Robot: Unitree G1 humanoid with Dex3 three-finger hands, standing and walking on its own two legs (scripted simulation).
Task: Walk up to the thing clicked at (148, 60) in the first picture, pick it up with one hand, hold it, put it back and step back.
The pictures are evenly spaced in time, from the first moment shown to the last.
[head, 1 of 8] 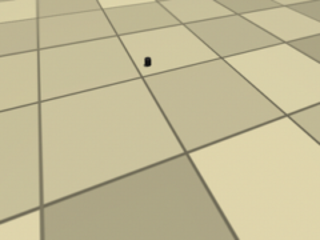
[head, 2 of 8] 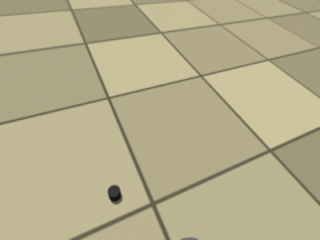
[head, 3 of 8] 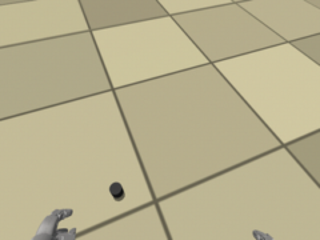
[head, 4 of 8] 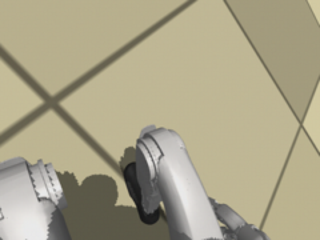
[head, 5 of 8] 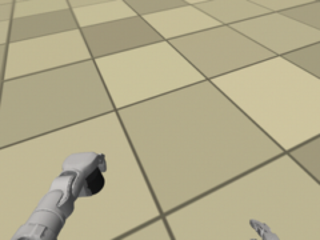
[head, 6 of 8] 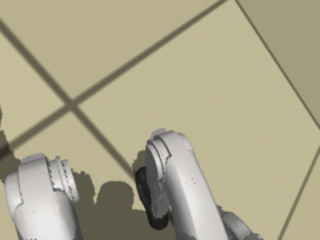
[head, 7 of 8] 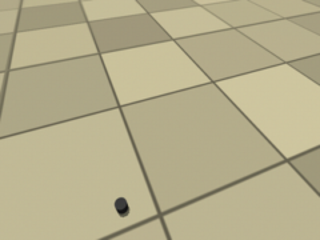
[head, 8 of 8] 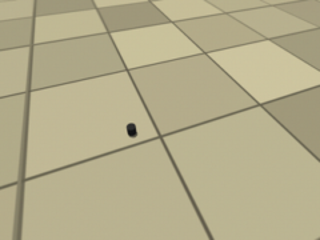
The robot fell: no
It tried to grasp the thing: yes
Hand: left
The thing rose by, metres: 0.67
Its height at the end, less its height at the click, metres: +0.00
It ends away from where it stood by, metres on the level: 0.01
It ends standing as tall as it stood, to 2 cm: yes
